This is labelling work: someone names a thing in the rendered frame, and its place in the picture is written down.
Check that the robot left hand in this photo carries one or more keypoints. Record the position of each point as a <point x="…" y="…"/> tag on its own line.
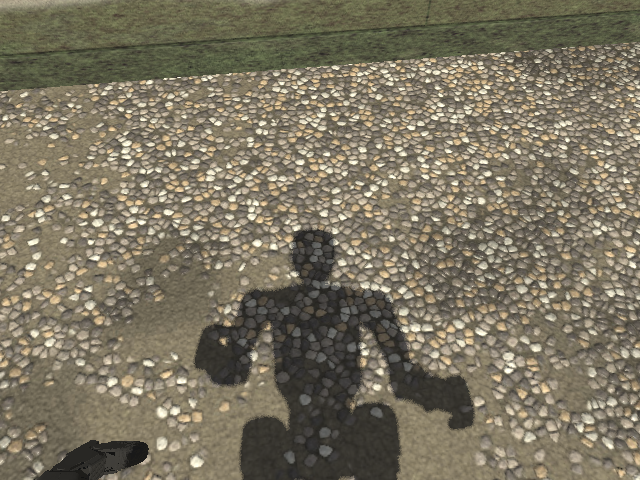
<point x="92" y="460"/>

